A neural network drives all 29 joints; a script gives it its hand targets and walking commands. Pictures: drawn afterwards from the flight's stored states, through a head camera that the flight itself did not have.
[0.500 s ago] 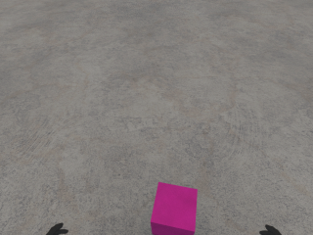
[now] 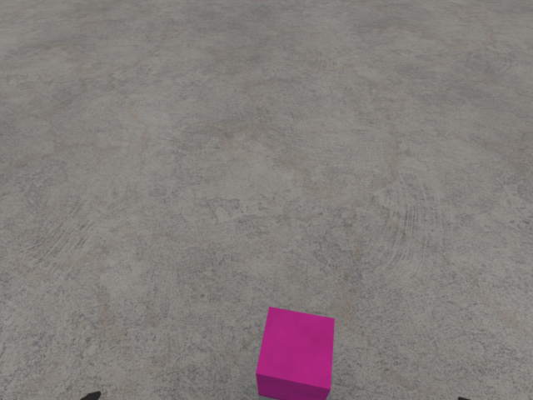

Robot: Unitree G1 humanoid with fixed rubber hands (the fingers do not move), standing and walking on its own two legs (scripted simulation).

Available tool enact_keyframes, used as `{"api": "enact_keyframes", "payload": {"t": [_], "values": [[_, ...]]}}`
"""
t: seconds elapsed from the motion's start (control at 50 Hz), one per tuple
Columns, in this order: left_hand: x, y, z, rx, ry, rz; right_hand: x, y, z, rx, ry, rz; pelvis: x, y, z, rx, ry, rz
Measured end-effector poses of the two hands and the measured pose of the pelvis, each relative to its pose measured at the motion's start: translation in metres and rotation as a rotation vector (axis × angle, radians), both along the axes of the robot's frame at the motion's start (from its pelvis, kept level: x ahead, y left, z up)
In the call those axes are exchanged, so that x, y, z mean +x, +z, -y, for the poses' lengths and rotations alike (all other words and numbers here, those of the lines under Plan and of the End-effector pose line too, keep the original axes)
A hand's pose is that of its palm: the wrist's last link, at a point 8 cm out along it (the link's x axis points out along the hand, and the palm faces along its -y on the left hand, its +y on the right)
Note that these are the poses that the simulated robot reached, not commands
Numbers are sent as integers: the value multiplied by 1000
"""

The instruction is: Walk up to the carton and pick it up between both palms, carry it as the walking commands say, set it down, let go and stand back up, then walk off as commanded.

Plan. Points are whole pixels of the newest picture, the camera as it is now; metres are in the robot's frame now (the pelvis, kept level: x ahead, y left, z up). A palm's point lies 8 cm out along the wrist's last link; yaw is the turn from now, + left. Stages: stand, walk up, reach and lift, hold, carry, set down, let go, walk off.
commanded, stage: stand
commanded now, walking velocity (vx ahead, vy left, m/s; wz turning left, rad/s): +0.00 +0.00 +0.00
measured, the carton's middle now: (295, 358) +0.39 -0.06 -0.66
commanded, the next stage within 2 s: walk off in 0.48 s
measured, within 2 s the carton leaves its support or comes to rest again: neither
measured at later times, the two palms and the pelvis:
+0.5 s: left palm out of the picture +0.09 +0.31 -0.10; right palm out of the picture +0.08 -0.31 -0.11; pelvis +0.00 +0.00 +0.00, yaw -1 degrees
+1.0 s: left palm (140, 388) +0.18 +0.23 -0.13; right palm out of the picture -0.02 -0.32 -0.15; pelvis +0.05 -0.03 -0.02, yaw -11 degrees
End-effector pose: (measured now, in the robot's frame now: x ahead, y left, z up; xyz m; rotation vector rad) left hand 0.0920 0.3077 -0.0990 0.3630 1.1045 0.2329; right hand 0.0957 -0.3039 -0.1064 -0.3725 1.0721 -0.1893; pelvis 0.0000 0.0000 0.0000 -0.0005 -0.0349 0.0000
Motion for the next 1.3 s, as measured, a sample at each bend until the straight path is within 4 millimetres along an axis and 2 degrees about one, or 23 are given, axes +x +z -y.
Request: {"api": "enact_keyframes", "payload": {"t": [0.66, 0.8, 0.84, 0.9, 0.98, 1.04, 1.06, 1.1, 1.22, 1.3], "values": [[-1, -1, -3, 5, -17, -24, -14, -2, 3, 0, -34, -34, -4, 1, -2, 2, -15, -2], [-11, -19, 13, -40, -42, -117, -31, -14, -6, 20, -91, -79, 6, -4, -3, 10, -66, -24], [-4, -23, 21, -48, -77, -138, -47, -20, -3, 22, -139, -103, 13, -6, 0, 17, -93, -31], [21, -22, 37, -56, -139, -136, -78, -27, 2, 36, -217, -168, 27, -7, 9, 27, -135, -34], [70, -25, 68, -67, -222, -114, -107, -38, 11, 70, -297, -257, 46, -13, 28, 27, -182, -31], [109, -35, 98, -66, -267, -82, -115, -53, 23, 105, -340, -300, 62, -26, 49, 24, -206, -24], [118, -39, 107, -64, -270, -66, -113, -58, 26, 115, -343, -307, 65, -30, 56, 20, -210, -22], [124, -41, 121, -76, -263, -63, -101, -60, 33, 126, -360, -295, 71, -31, 64, 14, -221, -18], [117, -39, 146, -99, -252, -131, -39, -46, 35, 147, -343, -179, 87, -15, 74, 5, -245, -19], [117, -43, 152, -127, -245, -141, -14, -40, 28, 147, -342, -139, 95, -13, 73, -4, -260, -21]]}}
